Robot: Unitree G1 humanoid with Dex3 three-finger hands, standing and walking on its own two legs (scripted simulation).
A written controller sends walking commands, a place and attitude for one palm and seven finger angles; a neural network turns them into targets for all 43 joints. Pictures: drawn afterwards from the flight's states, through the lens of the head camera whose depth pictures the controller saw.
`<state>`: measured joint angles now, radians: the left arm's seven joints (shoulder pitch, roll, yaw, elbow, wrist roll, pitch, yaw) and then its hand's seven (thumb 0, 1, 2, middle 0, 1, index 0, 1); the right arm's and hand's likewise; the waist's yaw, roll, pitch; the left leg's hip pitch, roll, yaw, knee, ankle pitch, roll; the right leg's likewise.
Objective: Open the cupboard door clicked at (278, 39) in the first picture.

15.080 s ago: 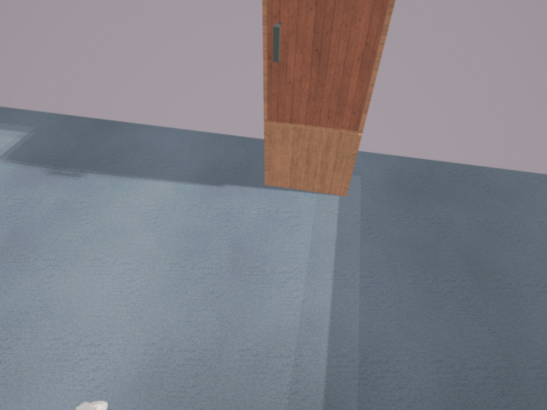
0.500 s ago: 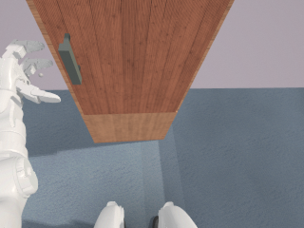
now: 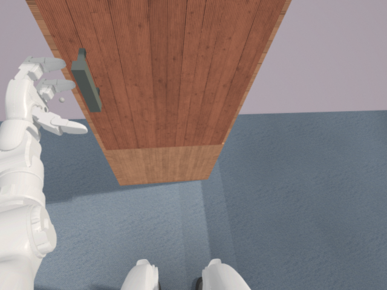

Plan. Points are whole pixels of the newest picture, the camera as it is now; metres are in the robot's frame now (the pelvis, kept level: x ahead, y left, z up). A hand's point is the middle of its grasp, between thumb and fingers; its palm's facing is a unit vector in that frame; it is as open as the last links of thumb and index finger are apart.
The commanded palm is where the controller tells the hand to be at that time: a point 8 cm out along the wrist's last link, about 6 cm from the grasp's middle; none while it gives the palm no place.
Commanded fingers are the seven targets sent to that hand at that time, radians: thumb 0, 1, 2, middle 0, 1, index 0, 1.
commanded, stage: slide the fingers in behind the handle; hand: left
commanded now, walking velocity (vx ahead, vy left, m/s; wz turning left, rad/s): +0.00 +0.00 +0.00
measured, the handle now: (89, 81) +0.52 +0.19 +0.07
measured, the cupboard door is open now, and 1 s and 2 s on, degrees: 0 0 0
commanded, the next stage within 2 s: move the hooked fingers beside the handle in 1.24 s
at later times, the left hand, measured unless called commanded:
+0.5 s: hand (67, 102) +0.47 +0.23 +0.07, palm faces +0.10 -1.00 +0.01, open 14.5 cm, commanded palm +0.45 +0.23 +0.07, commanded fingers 0.00 -0.50 0.30 -0.30 -1.20 -0.30 -1.20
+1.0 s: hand (77, 106) +0.46 +0.21 +0.07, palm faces +0.15 -0.99 +0.01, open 15.3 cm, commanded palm +0.45 +0.21 +0.07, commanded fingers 0.00 -0.50 0.30 -0.30 -1.20 -0.30 -1.20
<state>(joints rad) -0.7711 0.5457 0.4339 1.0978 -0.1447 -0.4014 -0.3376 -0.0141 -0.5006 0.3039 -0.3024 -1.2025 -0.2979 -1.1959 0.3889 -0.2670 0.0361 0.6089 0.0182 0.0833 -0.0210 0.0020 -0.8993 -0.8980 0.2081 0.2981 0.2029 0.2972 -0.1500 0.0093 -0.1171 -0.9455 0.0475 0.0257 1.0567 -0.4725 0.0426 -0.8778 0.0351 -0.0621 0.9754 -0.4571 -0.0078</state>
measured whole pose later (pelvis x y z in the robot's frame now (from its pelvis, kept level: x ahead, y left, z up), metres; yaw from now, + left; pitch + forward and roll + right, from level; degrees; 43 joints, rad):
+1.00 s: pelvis +0.00 -0.01 +0.00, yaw +4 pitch +20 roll -4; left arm -0.81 0.39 0.23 1.11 -0.18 -0.46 -0.12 -0.01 -0.50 0.30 -0.30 -1.20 -0.01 -1.15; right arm 0.35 -0.25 0.00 0.69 0.00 0.04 0.02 0.00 -0.90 -0.90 0.21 0.30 0.20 0.30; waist -0.09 0.02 -0.12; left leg -0.96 0.01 -0.03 1.08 -0.46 0.03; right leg -0.87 0.01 -0.12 1.00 -0.48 -0.03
